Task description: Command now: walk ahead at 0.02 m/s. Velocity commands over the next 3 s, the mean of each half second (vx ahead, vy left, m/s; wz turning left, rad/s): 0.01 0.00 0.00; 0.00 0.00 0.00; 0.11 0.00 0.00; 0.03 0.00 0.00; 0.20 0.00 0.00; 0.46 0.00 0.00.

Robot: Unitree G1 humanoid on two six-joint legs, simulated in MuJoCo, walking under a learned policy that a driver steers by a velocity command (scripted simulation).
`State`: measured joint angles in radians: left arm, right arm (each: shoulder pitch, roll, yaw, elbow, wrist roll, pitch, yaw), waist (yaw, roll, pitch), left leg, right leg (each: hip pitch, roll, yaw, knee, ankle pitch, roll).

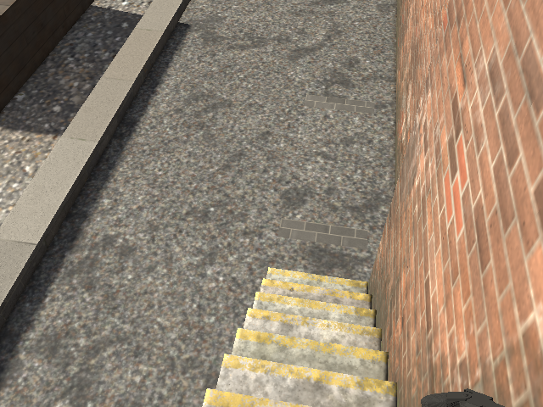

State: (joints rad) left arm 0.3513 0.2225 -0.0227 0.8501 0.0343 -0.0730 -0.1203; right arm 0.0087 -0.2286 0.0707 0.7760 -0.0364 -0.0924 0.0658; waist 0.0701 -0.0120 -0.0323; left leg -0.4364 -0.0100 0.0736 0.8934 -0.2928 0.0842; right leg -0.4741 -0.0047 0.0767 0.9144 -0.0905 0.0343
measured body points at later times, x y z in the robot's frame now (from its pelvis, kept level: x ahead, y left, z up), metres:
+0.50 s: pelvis +0.03 +0.02 -0.02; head +0.05 +0.03 +0.43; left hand +0.18 +0.22 -0.15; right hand -0.01 -0.17 -0.17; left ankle -0.02 +0.09 -0.70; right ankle +0.02 -0.15 -0.70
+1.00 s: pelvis +0.13 +0.03 -0.08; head +0.14 +0.05 +0.37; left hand +0.19 +0.25 -0.23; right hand +0.08 -0.22 -0.22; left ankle +0.04 +0.09 -0.71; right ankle +0.04 -0.16 -0.71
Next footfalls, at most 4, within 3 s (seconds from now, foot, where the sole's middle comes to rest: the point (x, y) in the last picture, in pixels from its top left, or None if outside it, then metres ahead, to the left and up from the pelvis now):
1.18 right None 0.24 -0.09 -0.95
1.40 left None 0.46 0.13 -1.16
1.76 right None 0.62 -0.13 -1.36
1.94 left None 0.55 0.09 -1.16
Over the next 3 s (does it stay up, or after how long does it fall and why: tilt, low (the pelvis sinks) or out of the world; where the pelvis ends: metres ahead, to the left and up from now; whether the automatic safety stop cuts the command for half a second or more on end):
stays up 0.76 -0.03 -0.69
